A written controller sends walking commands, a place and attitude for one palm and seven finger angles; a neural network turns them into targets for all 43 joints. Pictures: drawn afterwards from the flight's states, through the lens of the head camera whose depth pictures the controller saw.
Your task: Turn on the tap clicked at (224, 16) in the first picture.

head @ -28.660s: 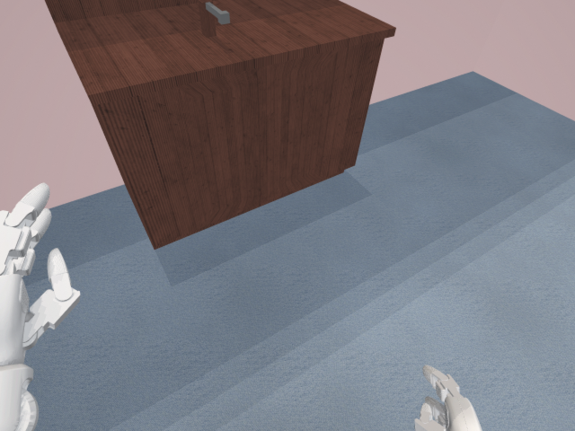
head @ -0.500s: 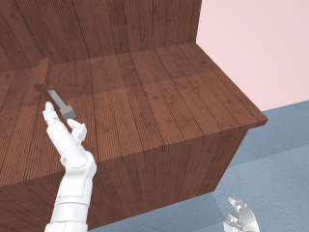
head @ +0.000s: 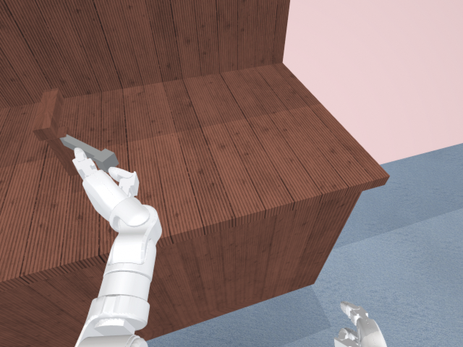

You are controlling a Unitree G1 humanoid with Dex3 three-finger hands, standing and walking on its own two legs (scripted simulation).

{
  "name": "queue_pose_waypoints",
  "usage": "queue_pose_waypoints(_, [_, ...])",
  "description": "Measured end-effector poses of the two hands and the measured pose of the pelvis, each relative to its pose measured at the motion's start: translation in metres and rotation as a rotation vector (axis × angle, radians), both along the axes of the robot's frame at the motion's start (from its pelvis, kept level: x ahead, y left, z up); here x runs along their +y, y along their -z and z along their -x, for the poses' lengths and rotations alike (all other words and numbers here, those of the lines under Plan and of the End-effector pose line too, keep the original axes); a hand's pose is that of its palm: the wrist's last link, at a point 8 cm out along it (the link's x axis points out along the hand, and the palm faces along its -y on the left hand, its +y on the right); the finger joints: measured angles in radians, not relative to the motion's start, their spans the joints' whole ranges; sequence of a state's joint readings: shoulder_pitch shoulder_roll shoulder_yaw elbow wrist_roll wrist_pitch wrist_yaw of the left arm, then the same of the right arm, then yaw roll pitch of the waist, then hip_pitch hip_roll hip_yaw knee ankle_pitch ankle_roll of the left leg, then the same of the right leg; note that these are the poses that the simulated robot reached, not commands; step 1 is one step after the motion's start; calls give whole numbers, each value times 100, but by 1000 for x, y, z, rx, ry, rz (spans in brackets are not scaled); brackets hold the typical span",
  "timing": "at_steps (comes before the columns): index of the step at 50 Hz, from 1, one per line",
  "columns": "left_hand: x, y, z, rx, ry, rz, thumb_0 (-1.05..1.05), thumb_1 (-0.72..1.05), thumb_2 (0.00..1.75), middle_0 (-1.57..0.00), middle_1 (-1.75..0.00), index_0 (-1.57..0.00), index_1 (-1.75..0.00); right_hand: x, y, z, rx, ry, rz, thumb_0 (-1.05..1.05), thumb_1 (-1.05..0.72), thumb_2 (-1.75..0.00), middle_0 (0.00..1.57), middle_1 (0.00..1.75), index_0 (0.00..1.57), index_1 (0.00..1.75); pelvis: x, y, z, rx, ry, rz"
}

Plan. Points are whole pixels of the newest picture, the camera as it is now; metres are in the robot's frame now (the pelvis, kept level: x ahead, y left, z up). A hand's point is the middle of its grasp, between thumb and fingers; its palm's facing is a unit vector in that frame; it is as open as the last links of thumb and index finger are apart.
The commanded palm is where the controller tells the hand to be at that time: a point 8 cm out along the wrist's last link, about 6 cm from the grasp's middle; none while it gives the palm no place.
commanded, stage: push the lever round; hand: left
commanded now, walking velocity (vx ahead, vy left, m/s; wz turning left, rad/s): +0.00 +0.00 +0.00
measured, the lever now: (106, 160) +0.40 +0.26 +0.12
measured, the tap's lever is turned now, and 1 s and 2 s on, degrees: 42 77 80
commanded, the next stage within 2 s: lift the hand up off the lever in 0.80 s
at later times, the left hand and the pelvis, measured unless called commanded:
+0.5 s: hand (144, 167) +0.40 +0.20 +0.10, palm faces +0.83 -0.54 -0.11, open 8.1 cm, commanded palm +0.36 +0.22 +0.10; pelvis +0.00 -0.01 +0.00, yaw +0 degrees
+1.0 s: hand (148, 156) +0.43 +0.20 +0.10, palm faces +0.84 -0.54 -0.13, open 7.9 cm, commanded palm +0.38 +0.22 +0.11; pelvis +0.01 -0.01 -0.01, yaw +0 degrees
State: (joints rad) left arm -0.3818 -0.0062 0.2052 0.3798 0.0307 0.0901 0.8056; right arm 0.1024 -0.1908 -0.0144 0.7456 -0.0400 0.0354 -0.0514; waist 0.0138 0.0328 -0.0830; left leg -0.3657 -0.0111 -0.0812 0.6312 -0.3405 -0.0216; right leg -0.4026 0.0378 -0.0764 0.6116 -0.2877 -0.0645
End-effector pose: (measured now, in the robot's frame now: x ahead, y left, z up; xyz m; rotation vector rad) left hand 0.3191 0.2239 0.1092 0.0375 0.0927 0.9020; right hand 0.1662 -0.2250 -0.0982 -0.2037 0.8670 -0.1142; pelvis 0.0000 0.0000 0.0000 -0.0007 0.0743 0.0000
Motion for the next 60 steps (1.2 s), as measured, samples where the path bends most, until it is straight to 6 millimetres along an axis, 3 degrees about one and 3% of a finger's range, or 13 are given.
queue_pose_waypoints(16, [-11,-2,-13,25,-75,-4,-1,88,91,-15,-15,-14,-15,-8,10,11,43,-7,-15,1,-91,-90,20,30,20,30,-5,3,0,24,-5,-4])
queue_pose_waypoints(40, [-20,-1,-54,55,-104,-17,2,88,89,-15,-15,-11,-15,-23,25,41,142,33,-15,1,-91,-90,20,30,20,30,-11,6,-7,79,2,-10])
queue_pose_waypoints(50, [-16,-1,-59,61,-103,-8,2,89,90,-15,-15,-14,-16,-29,26,53,164,55,-8,1,-91,-90,20,30,20,30,-10,6,-8,84,5,-10])
queue_pose_waypoints(60, [-13,-4,-60,50,-102,1,2,89,90,-15,-15,-16,-16,-24,24,52,149,51,-17,1,-91,-90,20,30,20,30,-7,5,-9,81,11,-8])
